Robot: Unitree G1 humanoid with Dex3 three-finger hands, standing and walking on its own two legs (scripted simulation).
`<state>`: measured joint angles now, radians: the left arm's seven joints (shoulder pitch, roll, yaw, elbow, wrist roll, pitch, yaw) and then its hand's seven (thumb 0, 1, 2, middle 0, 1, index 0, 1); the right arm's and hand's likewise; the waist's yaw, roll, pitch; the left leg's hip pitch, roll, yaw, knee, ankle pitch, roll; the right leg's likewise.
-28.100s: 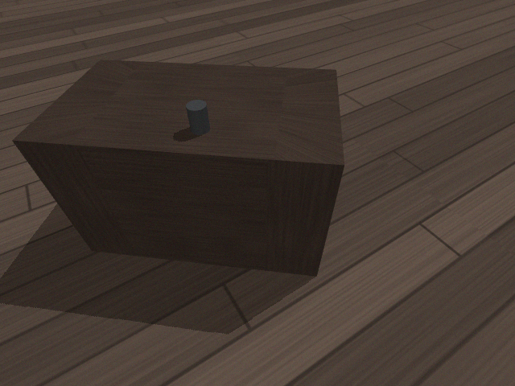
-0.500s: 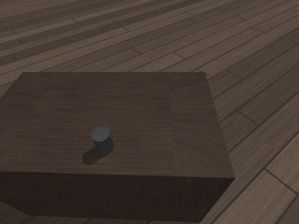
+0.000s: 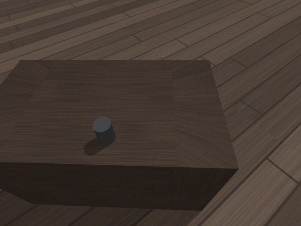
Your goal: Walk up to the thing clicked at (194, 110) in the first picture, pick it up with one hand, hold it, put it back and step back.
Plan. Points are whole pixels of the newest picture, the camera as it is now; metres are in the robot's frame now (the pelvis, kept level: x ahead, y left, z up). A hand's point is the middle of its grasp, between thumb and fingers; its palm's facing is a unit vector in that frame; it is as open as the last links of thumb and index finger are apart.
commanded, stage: step back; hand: left
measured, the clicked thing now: (104, 131) +0.45 +0.19 -0.08
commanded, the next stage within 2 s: none
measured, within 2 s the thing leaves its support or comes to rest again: neither
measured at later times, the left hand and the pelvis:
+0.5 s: hand out of the picture +0.03 +0.33 -0.18, palm faces -0.08 -0.93 -0.36, open 7.4 cm; pelvis -0.09 +0.07 -0.01, yaw -3 degrees
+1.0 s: hand out of the picture -0.07 +0.33 -0.16, palm faces -0.01 -0.92 -0.39, open 7.4 cm; pelvis -0.22 +0.07 -0.03, yaw +0 degrees
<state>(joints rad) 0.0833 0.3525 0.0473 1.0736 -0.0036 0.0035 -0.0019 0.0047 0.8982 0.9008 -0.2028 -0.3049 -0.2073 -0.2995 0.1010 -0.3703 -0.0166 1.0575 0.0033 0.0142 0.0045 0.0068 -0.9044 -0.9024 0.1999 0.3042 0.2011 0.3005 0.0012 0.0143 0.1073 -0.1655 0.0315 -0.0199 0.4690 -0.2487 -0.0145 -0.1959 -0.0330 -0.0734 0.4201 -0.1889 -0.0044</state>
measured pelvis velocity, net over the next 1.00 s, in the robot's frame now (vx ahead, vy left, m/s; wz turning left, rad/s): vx -0.22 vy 0.07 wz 0.00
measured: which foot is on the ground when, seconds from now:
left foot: down 0.00-0.66, up 0.68-0.96, down 0.98-1.00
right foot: down 0.00-0.22, up 0.24-0.62, down 0.64-1.00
